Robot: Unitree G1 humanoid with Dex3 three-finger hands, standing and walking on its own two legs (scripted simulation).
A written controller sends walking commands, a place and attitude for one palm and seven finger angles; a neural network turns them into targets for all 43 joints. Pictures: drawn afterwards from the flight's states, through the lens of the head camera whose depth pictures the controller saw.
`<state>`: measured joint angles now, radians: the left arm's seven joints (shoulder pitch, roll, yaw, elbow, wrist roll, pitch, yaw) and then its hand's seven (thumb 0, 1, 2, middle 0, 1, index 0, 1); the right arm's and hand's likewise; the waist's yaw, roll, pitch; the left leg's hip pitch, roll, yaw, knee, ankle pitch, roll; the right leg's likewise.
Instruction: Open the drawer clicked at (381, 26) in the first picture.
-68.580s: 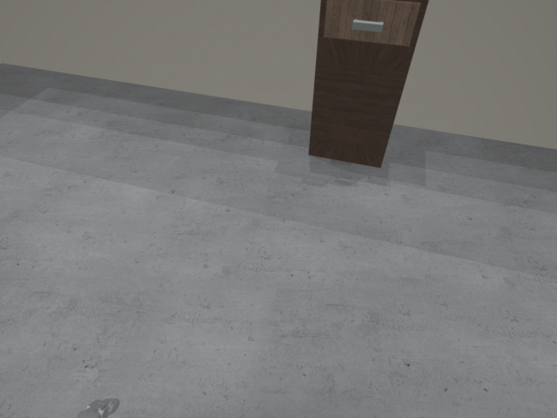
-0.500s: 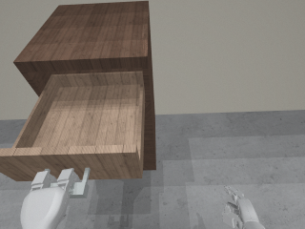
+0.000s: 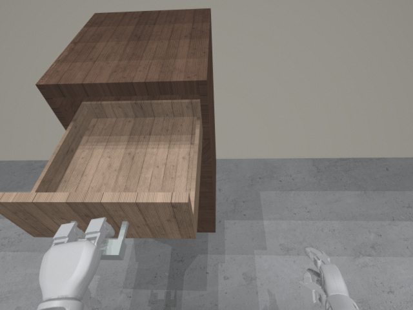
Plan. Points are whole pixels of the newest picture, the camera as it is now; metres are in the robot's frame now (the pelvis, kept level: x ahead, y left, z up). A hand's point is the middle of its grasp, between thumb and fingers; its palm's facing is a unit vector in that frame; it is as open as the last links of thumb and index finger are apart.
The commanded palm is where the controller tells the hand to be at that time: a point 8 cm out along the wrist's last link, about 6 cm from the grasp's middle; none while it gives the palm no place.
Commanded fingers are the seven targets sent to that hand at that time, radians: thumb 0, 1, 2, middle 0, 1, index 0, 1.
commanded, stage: lift the hand off the handle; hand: left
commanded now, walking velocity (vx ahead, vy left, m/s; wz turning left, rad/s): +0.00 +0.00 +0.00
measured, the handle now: (95, 237) +0.24 +0.25 +0.02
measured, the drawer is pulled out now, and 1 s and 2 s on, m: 0.30 0.30 0.30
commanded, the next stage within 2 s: draw the hand back to the body in 1.66 s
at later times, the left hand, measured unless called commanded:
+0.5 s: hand (87, 264) +0.19 +0.24 +0.01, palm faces +0.05 -0.06 -1.00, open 13.8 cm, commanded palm +0.16 +0.24 +0.08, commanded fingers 0.00 -0.50 0.30 -0.30 -1.20 -0.30 -1.20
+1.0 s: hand (67, 249) +0.19 +0.25 +0.08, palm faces +0.06 -0.09 -0.99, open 13.7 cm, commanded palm +0.16 +0.25 +0.15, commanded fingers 0.00 -0.50 0.30 -0.30 -1.20 -0.30 -1.20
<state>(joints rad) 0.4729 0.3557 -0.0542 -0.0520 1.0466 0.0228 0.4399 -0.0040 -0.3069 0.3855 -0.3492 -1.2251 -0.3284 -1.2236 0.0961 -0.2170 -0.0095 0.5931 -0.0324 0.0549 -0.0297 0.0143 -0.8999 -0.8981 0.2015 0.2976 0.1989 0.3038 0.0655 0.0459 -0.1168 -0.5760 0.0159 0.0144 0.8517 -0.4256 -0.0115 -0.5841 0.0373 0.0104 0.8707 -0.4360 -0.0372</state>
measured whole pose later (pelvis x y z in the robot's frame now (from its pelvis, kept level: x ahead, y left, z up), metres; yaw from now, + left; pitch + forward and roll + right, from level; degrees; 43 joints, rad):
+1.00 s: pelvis +0.00 +0.01 +0.02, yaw +1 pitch +2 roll +0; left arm 0.41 0.42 -0.07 -0.24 0.98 0.08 0.24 -0.01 -0.49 0.30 -0.32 -1.20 -0.35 -1.22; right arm 0.08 -0.23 0.01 0.61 -0.02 0.07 -0.04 0.01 -0.90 -0.90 0.20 0.30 0.20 0.30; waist 0.11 0.08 -0.05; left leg -0.35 0.00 0.00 0.66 -0.34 0.00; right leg -0.35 0.02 0.00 0.67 -0.35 -0.02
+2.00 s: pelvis +0.00 +0.01 +0.04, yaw +2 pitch -2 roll +0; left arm 0.37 0.52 0.05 -0.44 0.85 0.09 0.02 -0.01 -0.49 0.30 -0.32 -1.20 -0.32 -1.20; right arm 0.08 -0.26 0.04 0.61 0.01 0.08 -0.02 0.02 -0.90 -0.90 0.20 0.30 0.20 0.30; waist 0.12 0.11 0.01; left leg -0.18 0.00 -0.01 0.47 -0.25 0.00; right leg -0.16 0.02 -0.01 0.45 -0.25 -0.02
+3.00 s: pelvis +0.02 +0.01 +0.04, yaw +2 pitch -2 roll +0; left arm 0.58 0.33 0.28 -0.51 -0.06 -0.10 0.11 0.00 0.32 0.65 -0.26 -0.68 -0.25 -0.68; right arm 0.18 -0.21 0.00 0.64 0.01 -0.12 -0.08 0.02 -0.90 -0.90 0.20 0.30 0.20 0.30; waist 0.06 0.07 0.00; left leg -0.14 0.00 -0.02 0.44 -0.27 0.00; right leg -0.11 0.02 -0.02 0.42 -0.27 -0.02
